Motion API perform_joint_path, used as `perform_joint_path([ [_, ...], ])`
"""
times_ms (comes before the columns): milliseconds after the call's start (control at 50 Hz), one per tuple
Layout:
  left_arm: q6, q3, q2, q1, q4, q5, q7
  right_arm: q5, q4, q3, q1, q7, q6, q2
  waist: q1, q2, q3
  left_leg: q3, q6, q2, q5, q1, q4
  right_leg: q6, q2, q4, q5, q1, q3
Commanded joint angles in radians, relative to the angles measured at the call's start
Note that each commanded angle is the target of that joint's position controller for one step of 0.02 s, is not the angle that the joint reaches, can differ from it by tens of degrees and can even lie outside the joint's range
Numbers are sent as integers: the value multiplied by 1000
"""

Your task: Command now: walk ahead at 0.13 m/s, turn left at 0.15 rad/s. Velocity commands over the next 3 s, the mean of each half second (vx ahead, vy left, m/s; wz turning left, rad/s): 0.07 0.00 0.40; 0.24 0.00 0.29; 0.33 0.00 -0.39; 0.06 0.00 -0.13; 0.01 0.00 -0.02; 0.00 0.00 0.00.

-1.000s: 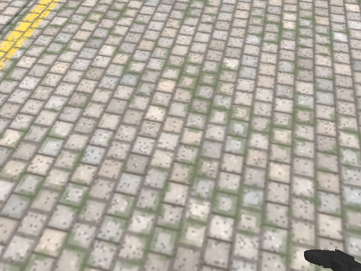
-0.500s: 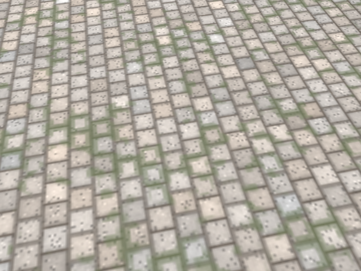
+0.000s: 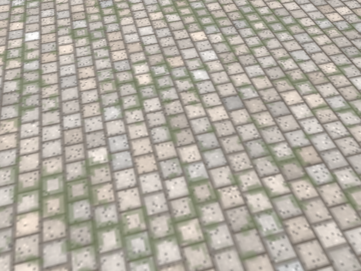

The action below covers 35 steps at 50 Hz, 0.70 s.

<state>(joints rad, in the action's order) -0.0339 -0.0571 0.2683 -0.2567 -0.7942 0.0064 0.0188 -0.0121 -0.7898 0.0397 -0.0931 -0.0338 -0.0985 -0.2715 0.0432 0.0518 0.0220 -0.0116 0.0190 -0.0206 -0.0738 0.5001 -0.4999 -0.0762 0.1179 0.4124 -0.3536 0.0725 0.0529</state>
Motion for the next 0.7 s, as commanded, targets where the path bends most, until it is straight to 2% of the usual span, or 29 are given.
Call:
perform_joint_path([
  [20, -8, -30, 131, -19, 45, 11, 11, -14, 40, 62, -97, 2, -18, -216, -56, -30, -158, -85, 94, -62, -407, -307, 25, -10, -166, 291, 655, 48, 22],
  [40, -12, -20, 108, -106, 52, 19, 12, -23, 55, 67, -127, 6, -7, -257, -27, 119, -271, -316, 256, -240, -651, -546, -6, 64, -62, 584, 257, 260, -21],
  [60, -4, -13, 104, -93, 55, 17, 7, -11, 48, 50, -168, 8, 12, -182, -62, 203, -344, -520, 365, -341, -607, -644, 72, 109, 4, 773, -298, 424, 2],
  [80, 10, -23, 151, -69, 62, -5, 2, 9, 61, 45, -141, 6, 24, -169, -61, 110, -320, -550, 343, -328, -293, -587, 116, 105, -45, 857, -295, 482, 70],
  [100, 26, -28, 152, -14, 71, -16, 2, 23, 75, 46, -106, 10, 41, -159, -64, 31, -242, -504, 295, -276, 59, -498, 155, 105, -77, 881, -240, 528, 60],
  [120, 40, -29, 144, 22, 82, -17, 5, 23, 87, 44, -63, 16, 54, -161, -53, 1, -148, -472, 262, -253, 258, -362, 209, 105, -101, 820, -194, 540, 50],
  [140, 52, -34, 146, 48, 90, -9, 12, 17, 100, 44, -28, 25, 64, -157, -40, 9, -100, -444, 228, -216, 382, -261, 248, 102, -125, 723, -150, 505, 48],
  [160, 55, -28, 122, 49, 94, -6, 17, 8, 109, 48, 1, 31, 76, -163, -22, 49, -68, -396, 198, -162, 410, -182, 268, 105, -117, 608, -125, 448, 24],
  [180, 51, -23, 100, 41, 88, -2, 21, 0, 114, 54, -1, 37, 85, -170, -24, 83, -71, -359, 190, -129, 373, -149, 270, 112, -98, 535, -110, 396, 2],
  [200, 46, -20, 89, 29, 82, 0, 23, -1, 116, 60, -14, 43, 90, -176, -28, 98, -98, -343, 193, -117, 331, -152, 260, 118, -87, 483, -95, 358, -3],
  [260, 34, -20, 93, 34, 81, -4, 22, 17, 126, 74, -32, 55, 98, -191, -43, 99, -156, -362, 195, -120, 306, -179, 235, 126, -79, 350, -3, 293, 9],
  [320, 25, -24, 99, 37, 84, -7, 16, 24, 137, 77, -28, 61, 114, -189, -40, 102, -151, -409, 174, -113, 357, -178, 214, 116, -70, 221, 50, 249, 11],
  [360, 15, -31, 105, -3, 72, -7, 9, 32, 145, 75, -21, 67, 127, -179, -12, 96, -135, -402, 129, -73, 404, -125, 172, 88, -76, 56, 140, 144, -7],
  [380, 13, -45, 152, -32, 73, 2, 12, 32, 146, 67, -43, 68, 130, -152, -7, 43, -133, -365, 82, -29, 477, -50, 93, 48, -180, -25, 123, 61, 70],
  [400, 20, -66, 242, -31, 82, 29, 19, 30, 172, 55, -37, 65, 126, -97, -27, -189, -101, -195, 22, 99, 591, 123, -135, -61, -394, -123, 77, 23, 312],
  [420, 19, -67, 243, 21, 99, 59, 16, 22, 187, 67, -47, 60, 112, -134, -42, -344, -85, -99, -17, 125, 666, 155, -390, -175, -530, -176, 186, 121, 481],
  [440, 12, -47, 179, 84, 132, 53, 23, 20, 161, 87, -86, 57, 110, -188, -61, -255, -84, -136, -36, 86, 618, 136, -540, -180, -501, -155, 255, 132, 415],
  [460, 8, -38, 142, 134, 141, 33, 27, 26, 130, 96, -125, 57, 119, -194, -84, -191, -73, -125, -52, 82, 562, 139, -602, -132, -437, -123, 305, 126, 299],
  [480, 7, -34, 130, 156, 148, 15, 30, 23, 110, 94, -149, 63, 131, -175, -87, -163, -72, -112, -71, 74, 513, 158, -655, -98, -392, -100, 335, 93, 224],
  [500, 8, -30, 126, 150, 145, 6, 31, 23, 111, 88, -148, 63, 139, -153, -74, -163, -60, -104, -89, 67, 488, 179, -699, -99, -384, -86, 419, 79, 178],
  [540, 18, -31, 132, 110, 135, 9, 36, 33, 143, 75, -101, 58, 144, -120, -47, -176, -54, -56, -115, 50, 447, 185, -663, -111, -360, -83, 502, 50, 94],
  [580, 29, -39, 147, 61, 124, 11, 42, 38, 183, 63, -38, 51, 143, -101, -7, -203, -66, -36, -132, 25, 434, 195, -563, -130, -377, -78, 530, -28, 74],
  [620, 35, -51, 173, 28, 120, 4, 41, 38, 210, 53, -4, 38, 143, -91, 24, -211, -95, -8, -127, -6, 431, 150, -456, -134, -399, -119, 296, -50, 70],
  [660, 31, -62, 203, 21, 117, -7, 33, 34, 231, 44, 22, 25, 140, -85, 38, -229, -75, 25, -101, -16, 458, 74, -353, -133, -410, -167, 82, 5, 76],
  [700, 22, -66, 214, 23, 111, -16, 15, 32, 229, 43, 8, 17, 131, -90, 29, -229, -51, 61, -60, 3, 490, -31, -242, -129, -408, -189, -7, 68, 64],
])
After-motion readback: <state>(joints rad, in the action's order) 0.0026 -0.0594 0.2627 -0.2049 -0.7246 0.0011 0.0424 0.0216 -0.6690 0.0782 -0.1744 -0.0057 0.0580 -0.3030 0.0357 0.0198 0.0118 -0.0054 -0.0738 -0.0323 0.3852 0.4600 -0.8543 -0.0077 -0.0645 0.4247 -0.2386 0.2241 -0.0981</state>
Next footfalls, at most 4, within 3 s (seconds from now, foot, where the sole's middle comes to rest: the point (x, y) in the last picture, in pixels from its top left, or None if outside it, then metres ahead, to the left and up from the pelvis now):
0.38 right None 0.17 -0.12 -0.77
0.80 left None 0.08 0.12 -0.77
1.28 right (190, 268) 0.49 0.04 -0.77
1.74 left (125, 257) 0.52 0.28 -0.77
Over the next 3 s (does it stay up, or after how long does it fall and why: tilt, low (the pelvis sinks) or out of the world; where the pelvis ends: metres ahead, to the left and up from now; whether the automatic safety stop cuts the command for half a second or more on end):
stays up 0.46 0.17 0.00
